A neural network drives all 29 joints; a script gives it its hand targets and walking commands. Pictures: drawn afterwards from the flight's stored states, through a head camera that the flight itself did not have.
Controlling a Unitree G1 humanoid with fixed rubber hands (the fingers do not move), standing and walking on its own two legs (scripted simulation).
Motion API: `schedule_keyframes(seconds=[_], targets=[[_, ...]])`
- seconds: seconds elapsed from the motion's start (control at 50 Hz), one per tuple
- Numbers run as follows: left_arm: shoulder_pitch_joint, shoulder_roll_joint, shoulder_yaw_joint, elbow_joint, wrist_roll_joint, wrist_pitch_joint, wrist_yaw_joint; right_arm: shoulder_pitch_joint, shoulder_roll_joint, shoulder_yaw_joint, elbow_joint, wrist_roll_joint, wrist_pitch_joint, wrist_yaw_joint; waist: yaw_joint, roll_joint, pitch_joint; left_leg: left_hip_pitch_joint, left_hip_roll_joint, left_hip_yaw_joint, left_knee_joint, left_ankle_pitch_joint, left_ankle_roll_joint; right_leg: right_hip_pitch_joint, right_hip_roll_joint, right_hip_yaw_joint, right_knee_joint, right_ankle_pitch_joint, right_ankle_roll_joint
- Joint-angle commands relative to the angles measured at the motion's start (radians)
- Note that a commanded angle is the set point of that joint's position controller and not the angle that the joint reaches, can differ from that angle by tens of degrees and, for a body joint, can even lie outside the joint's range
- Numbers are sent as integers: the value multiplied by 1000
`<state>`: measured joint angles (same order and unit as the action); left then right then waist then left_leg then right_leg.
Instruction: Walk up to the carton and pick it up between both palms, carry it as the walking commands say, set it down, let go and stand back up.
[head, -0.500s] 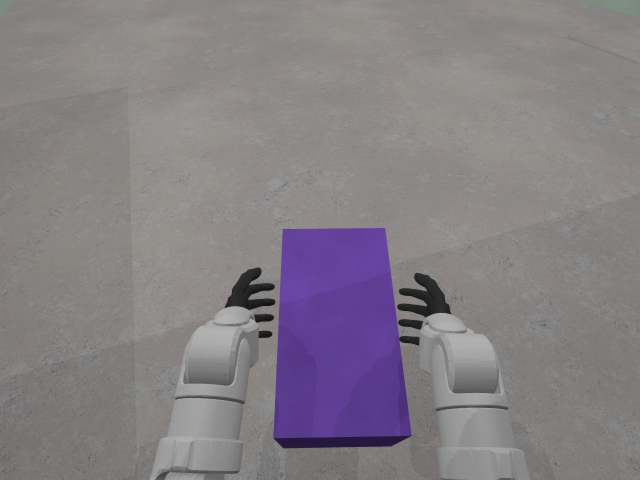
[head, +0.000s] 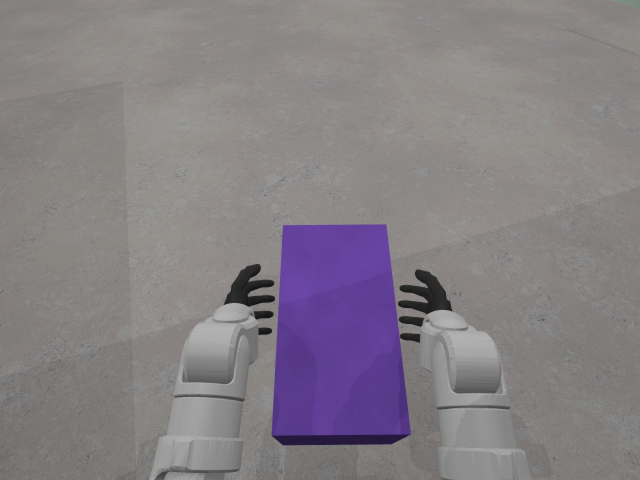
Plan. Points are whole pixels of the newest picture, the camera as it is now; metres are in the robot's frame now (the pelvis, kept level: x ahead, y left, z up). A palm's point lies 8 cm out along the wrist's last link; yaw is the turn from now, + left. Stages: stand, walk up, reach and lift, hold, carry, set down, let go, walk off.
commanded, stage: carry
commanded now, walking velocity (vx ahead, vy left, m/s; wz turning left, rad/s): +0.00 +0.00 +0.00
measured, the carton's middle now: (335, 332) +0.34 +0.00 -0.02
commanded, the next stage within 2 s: none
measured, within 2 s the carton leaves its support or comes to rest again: neither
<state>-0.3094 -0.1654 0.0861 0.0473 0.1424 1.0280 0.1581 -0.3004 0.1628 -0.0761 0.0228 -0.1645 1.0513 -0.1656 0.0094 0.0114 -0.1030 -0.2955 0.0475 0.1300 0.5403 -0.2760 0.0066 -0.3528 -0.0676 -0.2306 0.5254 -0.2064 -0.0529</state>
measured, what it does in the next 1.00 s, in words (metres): stands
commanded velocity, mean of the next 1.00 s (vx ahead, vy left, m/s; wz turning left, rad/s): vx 0.00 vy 0.00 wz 0.00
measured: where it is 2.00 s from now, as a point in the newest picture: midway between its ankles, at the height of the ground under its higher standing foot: outside the picture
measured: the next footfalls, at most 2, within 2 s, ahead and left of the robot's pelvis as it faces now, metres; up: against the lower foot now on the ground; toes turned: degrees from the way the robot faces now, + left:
left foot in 1.90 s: +0.22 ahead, +0.11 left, +0.00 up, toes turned +10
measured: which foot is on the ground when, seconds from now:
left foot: down 0.00-1.00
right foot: down 0.00-1.00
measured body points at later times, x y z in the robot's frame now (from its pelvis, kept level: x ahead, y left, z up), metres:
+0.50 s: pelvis +0.01 +0.00 +0.00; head -0.01 -0.01 +0.45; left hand +0.32 +0.12 +0.07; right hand +0.31 -0.13 +0.07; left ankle +0.00 +0.11 -0.73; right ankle +0.05 -0.09 -0.73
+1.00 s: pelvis +0.01 -0.01 +0.00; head -0.01 -0.02 +0.45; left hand +0.32 +0.11 +0.07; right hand +0.32 -0.14 +0.07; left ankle +0.00 +0.11 -0.73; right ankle +0.05 -0.09 -0.73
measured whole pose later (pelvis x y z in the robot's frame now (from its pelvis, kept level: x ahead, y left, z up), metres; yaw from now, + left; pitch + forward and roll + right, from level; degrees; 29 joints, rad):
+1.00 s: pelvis +0.01 -0.01 +0.00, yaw +0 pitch +2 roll +0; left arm -0.34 -0.17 0.09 0.00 0.15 1.11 0.17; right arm -0.33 0.17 -0.09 -0.04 -0.16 1.14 -0.17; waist 0.01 0.01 -0.09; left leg -0.28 0.06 0.13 0.54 -0.29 -0.01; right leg -0.34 -0.05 -0.23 0.53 -0.23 -0.06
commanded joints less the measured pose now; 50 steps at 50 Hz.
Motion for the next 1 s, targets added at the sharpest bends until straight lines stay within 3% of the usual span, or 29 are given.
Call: schedule_keyframes(seconds=[0.0,0.98], targets=[[-432,-1021,-524,-103,-346,-24,-262,-464,1030,526,-125,351,-44,259,-1,-13,-273,9,97,-117,-91,104,19,190,-113,166,-72,129,7],[-466,-1052,-530,-131,-376,57,-265,-489,1058,532,-165,389,44,268,-2,-16,-276,19,101,-105,-77,114,16,223,-114,173,-69,191,-12]])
